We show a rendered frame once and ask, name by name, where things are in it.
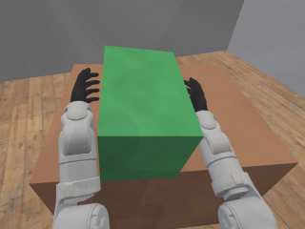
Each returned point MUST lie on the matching right robot upper arm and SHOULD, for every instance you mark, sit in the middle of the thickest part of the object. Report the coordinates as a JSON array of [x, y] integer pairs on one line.
[[245, 213]]

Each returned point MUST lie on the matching pedestal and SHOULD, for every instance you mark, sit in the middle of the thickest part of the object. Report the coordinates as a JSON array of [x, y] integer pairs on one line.
[[187, 200]]

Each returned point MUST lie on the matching robot right hand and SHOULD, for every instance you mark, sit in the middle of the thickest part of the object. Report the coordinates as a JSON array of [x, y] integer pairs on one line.
[[197, 95]]

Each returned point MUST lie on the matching left robot forearm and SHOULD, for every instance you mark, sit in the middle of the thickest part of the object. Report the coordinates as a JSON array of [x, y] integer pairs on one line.
[[77, 156]]

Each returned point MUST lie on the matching carton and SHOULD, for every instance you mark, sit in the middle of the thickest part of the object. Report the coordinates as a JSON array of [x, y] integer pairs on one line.
[[147, 126]]

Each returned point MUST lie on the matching robot left hand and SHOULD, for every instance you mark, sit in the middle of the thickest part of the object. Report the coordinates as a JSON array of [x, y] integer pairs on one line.
[[79, 92]]

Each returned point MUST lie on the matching right robot forearm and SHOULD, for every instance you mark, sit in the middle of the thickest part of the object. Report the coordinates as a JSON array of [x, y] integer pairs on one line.
[[228, 179]]

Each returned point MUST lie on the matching left robot upper arm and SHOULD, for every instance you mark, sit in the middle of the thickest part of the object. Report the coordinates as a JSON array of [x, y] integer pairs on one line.
[[85, 216]]

